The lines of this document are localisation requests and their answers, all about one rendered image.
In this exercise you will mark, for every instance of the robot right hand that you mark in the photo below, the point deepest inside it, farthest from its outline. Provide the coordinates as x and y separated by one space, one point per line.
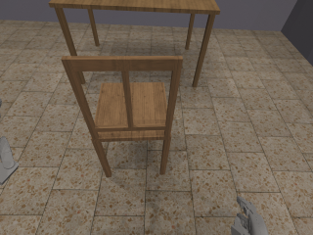
254 224

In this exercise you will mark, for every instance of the table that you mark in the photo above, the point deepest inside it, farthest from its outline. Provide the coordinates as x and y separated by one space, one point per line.
193 7

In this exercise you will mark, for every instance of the robot left hand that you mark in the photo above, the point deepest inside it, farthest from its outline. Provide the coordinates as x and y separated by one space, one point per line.
8 165

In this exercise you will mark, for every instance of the chair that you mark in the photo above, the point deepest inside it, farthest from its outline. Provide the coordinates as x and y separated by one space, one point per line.
127 111

